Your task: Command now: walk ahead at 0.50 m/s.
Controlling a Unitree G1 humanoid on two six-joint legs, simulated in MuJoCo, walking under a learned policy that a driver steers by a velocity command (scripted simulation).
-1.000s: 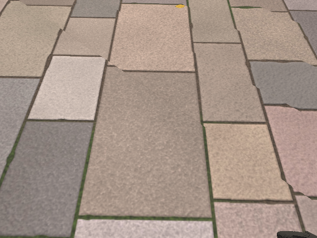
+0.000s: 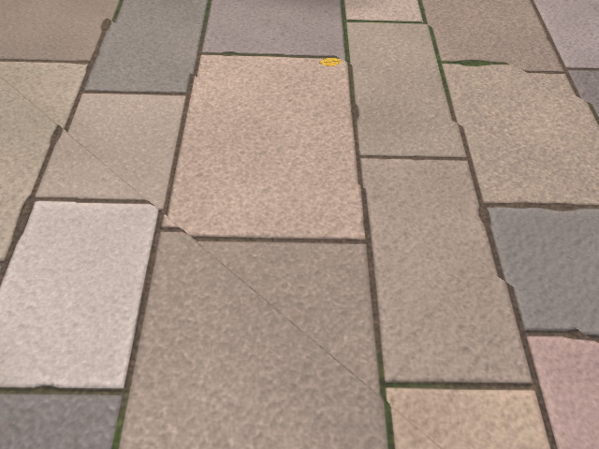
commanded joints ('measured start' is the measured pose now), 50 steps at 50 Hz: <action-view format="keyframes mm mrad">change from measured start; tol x16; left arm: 1 -72 123 19 -113 -16 -47 -2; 19 -425 31 5 -224 0 -29 -39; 26 91 196 69 -101 9 -23 -27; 31 -158 63 24 -126 26 -33 -32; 50 -39 157 53 30 -6 5 12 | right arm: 1 226 -160 -47 3 -1 2 -9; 25 377 -57 -10 95 -4 22 -42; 45 -146 -62 -21 -29 10 -6 -6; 50 18 -137 -51 7 8 -18 10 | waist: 1 -123 106 -142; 20 -118 89 54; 24 62 42 -198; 26 61 -259 -421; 30 -28 -72 -62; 50 -83 -60 -45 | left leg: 1 582 311 -499 -284 -123 190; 7 303 232 -256 -424 158 198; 19 467 245 -128 -386 197 133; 23 498 214 -86 -133 538 81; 24 367 164 -46 98 454 49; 26 -210 -46 -110 660 -418 -31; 27 -304 18 -146 733 -377 -15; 41 -181 118 -64 65 281 -58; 50 61 27 -6 -88 94 38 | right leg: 1 -564 -76 41 312 69 -22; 14 -441 -107 -15 -277 572 26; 21 -382 -63 -30 -424 437 -33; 24 152 -87 -7 -426 474 -126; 25 561 -332 407 -453 346 -276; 26 625 -390 677 -601 201 -320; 33 29 -221 185 -789 416 -225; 46 221 -233 34 -763 524 -187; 50 269 -232 12 -531 880 -141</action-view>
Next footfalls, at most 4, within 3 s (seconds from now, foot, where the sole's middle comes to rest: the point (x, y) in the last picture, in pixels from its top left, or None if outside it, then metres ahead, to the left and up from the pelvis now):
0.48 right None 0.42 -0.15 -0.76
1.02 left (278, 342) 0.71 0.09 -0.76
1.60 right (383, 262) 0.99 -0.17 -0.80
2.10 left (355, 165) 1.38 -0.11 -0.82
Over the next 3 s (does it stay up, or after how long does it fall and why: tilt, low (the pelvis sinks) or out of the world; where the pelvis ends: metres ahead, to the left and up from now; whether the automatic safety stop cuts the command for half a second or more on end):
stays up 1.67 -0.20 -0.08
